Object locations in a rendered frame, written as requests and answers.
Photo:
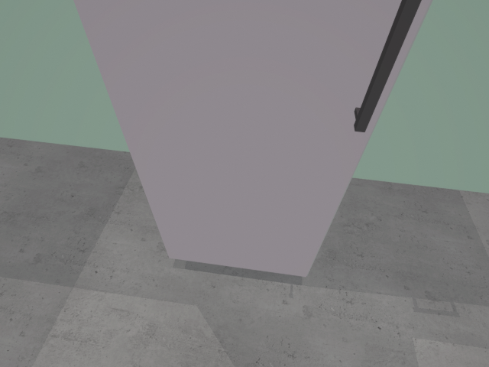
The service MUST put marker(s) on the handle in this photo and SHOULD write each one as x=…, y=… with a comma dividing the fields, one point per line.
x=394, y=42

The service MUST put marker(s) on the fridge door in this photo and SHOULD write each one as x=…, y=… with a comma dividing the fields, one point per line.
x=239, y=115

